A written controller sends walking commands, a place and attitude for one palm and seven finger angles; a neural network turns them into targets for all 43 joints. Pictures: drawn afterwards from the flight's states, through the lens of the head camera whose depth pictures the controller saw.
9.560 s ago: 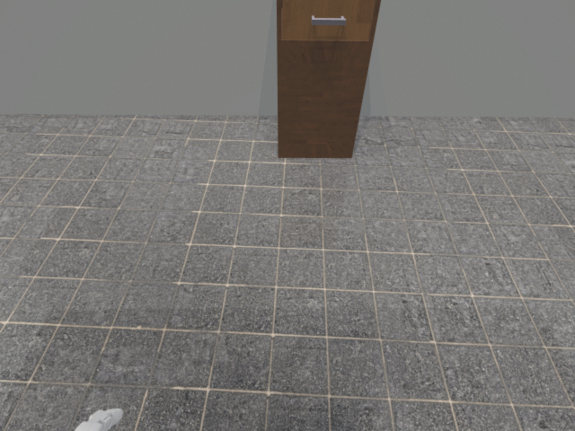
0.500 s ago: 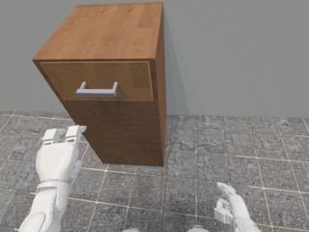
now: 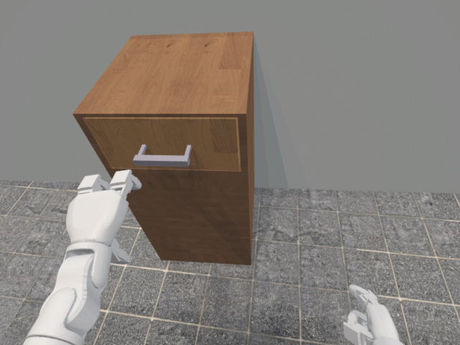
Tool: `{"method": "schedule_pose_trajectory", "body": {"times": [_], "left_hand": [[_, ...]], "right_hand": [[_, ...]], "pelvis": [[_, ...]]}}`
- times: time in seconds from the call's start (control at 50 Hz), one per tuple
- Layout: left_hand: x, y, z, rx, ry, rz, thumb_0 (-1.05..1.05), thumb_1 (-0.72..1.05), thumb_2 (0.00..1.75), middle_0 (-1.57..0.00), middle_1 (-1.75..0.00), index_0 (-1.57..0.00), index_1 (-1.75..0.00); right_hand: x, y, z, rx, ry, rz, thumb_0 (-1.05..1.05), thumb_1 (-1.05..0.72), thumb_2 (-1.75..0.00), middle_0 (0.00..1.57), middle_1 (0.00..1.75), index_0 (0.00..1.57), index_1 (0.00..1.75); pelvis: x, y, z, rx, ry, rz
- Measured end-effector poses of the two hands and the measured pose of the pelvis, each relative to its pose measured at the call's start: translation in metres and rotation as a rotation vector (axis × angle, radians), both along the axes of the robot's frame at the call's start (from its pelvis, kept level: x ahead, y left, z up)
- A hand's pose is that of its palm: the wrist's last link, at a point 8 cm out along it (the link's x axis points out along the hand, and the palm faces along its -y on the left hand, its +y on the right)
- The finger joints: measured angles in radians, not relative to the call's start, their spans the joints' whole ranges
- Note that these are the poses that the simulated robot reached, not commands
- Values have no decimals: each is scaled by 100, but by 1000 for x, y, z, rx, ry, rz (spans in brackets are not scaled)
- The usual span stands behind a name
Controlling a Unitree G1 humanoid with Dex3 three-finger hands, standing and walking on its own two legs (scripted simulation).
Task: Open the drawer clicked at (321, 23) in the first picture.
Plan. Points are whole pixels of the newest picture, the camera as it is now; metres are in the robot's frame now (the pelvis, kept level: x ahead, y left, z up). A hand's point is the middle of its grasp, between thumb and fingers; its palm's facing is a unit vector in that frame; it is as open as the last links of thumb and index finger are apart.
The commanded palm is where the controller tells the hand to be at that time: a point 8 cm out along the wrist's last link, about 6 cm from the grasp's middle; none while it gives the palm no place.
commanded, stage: raise the hand with hooked fingers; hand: left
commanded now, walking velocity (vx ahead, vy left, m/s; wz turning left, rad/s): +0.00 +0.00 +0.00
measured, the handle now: (163, 154) +0.54 +0.24 -0.02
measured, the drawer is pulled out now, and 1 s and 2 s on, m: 0.00 0.00 0.00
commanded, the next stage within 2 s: move the hooked fingers above the handle in 0.68 s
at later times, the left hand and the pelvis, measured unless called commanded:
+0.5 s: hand (124, 197) +0.33 +0.23 +0.09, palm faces -0.01 -0.09 -1.00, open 13.9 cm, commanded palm +0.30 +0.24 +0.15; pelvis +0.02 -0.01 +0.01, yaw +1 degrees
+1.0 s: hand (135, 198) +0.34 +0.22 +0.08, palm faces -0.01 -0.07 -1.00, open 13.9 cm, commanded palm +0.32 +0.23 +0.14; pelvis +0.01 -0.01 +0.01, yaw +1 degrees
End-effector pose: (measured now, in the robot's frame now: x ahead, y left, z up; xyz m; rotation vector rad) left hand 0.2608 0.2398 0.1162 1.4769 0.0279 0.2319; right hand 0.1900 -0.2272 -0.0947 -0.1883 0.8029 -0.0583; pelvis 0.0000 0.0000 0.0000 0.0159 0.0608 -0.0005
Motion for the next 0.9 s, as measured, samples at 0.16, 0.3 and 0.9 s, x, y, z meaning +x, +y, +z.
{"method": "schedule_pose_trajectory", "body": {"times": [0.16,0.3,0.9], "left_hand": [[19,-10,15,6,92,-66,0,-45,31,-31,-117,-31,-117],[35,-1,37,26,60,-73,0,-48,30,-32,-119,-32,-119],[43,-10,24,4,117,-77,0,-49,30,-31,-120,-32,-120]], "right_hand": [[28,26,16,31,-39,75,1,-91,-90,20,30,20,30],[28,20,11,18,13,88,1,-91,-90,21,30,20,30],[7,-1,1,16,82,30,1,-91,-90,20,30,20,30]], "pelvis": [[9,-4,8,-3,-30,3],[16,-7,12,-10,-32,17],[12,-9,13,-4,-10,16]]}}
